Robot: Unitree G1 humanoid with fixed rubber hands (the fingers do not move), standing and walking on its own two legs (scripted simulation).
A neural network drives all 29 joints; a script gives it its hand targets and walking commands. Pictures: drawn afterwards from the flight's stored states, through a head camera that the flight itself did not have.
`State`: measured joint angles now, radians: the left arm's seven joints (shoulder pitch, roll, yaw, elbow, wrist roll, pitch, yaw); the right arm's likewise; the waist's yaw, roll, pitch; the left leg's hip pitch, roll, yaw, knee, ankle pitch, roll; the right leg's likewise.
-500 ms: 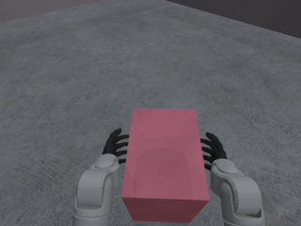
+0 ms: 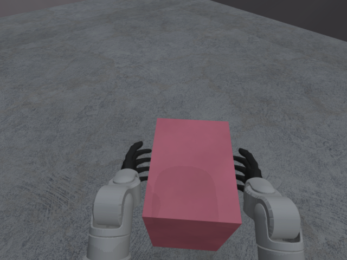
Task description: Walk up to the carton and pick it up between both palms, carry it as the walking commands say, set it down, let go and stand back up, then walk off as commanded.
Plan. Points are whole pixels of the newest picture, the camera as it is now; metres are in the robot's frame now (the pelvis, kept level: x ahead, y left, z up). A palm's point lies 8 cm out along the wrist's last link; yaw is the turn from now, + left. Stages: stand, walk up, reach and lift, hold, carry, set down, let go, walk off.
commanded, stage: carry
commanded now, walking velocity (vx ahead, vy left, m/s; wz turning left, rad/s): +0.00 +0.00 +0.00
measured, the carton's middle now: (188, 187) +0.28 +0.00 +0.01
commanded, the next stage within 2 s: hold in 1.52 s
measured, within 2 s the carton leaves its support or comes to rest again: neither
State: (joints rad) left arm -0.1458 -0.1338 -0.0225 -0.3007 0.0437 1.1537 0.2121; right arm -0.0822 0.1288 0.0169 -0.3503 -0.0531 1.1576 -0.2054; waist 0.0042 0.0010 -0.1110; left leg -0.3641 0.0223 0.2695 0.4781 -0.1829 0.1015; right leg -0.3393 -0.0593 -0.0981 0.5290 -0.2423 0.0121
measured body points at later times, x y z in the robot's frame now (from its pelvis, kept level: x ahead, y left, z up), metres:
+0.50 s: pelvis +0.01 -0.01 +0.00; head -0.01 +0.00 +0.45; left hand +0.30 +0.12 +0.06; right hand +0.29 -0.14 +0.06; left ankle +0.05 +0.06 -0.73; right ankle +0.02 -0.13 -0.73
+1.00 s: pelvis +0.02 -0.02 +0.00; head +0.01 -0.01 +0.45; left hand +0.32 +0.11 +0.04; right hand +0.32 -0.14 +0.04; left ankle +0.05 +0.06 -0.73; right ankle +0.02 -0.13 -0.73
